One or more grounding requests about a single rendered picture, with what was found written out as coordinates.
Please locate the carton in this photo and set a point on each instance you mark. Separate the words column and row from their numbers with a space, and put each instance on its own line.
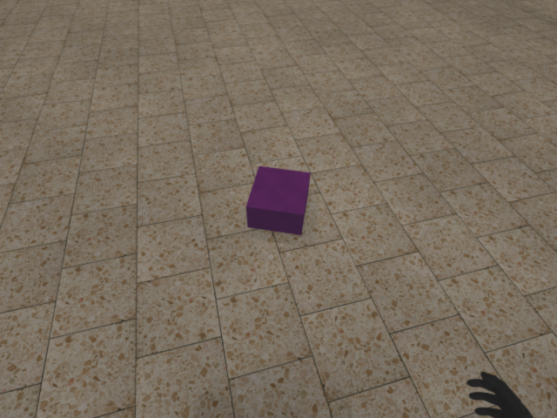
column 277, row 200

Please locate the robot right hand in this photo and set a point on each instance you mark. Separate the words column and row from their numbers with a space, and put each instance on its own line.
column 504, row 398

